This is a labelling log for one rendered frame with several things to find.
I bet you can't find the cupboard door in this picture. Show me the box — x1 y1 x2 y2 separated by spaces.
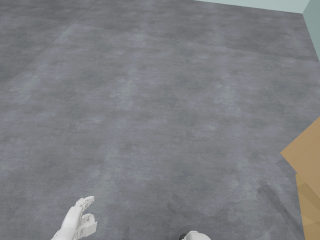
280 117 320 199

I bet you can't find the robot left hand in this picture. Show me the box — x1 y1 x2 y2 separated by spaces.
60 196 97 239

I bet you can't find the robot left forearm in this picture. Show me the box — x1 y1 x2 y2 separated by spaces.
51 227 78 240

